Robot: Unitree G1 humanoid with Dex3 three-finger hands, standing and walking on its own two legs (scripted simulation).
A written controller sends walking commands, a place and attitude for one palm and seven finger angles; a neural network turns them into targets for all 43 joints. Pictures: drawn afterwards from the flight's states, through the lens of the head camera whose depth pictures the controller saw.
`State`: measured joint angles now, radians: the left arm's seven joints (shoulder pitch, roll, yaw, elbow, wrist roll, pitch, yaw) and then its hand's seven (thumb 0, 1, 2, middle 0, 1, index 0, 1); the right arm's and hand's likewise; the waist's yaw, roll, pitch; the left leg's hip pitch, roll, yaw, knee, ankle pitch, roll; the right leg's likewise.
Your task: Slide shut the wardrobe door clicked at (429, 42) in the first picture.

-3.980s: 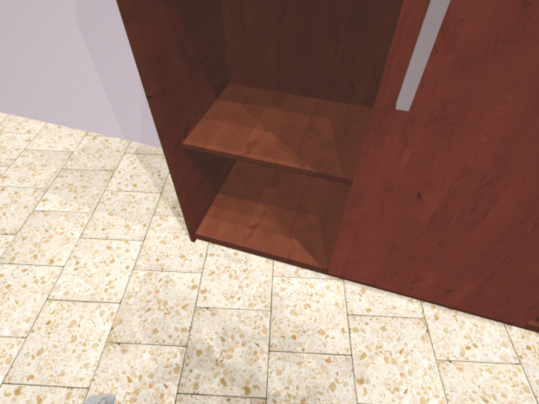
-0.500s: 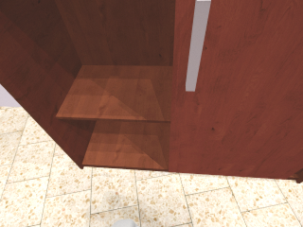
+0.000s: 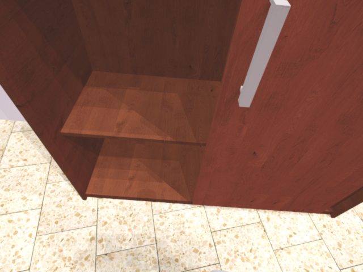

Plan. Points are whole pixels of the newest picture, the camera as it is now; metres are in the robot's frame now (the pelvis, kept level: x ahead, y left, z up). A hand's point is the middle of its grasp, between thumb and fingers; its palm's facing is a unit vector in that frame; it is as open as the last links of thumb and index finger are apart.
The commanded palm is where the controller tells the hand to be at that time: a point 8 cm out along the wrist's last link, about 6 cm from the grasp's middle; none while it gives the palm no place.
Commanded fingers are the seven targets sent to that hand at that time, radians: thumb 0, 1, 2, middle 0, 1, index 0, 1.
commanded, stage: come to a stop and stand still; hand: right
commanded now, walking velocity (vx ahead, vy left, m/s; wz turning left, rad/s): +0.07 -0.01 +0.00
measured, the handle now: (257, 57) +0.52 -0.13 +0.22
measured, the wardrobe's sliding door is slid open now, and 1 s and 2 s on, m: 0.61 0.61 0.61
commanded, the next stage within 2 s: look again from close up in 0.98 s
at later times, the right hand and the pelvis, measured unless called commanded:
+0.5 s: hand out of the picture +0.00 -0.20 -0.18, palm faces +0.00 +0.98 -0.17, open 7.4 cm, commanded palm none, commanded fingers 0.00 -0.90 -0.90 0.20 0.30 0.20 0.30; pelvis +0.00 -0.03 +0.00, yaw +1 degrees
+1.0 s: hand out of the picture -0.01 -0.16 -0.17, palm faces +0.05 +0.98 -0.17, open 7.3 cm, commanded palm none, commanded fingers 0.00 -0.90 -0.90 0.20 0.30 0.20 0.30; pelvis +0.01 +0.00 +0.00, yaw +0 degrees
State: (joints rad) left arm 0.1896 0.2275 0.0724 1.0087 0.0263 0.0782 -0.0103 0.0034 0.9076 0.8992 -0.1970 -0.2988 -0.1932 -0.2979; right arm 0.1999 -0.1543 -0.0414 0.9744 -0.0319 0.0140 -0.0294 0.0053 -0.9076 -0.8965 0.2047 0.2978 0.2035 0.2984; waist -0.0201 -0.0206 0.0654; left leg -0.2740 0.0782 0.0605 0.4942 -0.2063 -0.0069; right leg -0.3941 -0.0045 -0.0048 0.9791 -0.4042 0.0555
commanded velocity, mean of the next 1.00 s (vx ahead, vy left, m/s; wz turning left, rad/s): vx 0.02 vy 0.05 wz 0.00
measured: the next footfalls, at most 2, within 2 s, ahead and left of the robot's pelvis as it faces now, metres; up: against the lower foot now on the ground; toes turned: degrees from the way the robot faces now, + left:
right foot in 0.12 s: +0.01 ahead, -0.14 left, +0.00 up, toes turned +0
left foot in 0.50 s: +0.03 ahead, +0.08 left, +0.00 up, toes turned +3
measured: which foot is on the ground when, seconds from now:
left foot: down 0.00-0.14, up 0.16-0.48, down 0.50-1.00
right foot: up 0.00-0.10, down 0.12-1.00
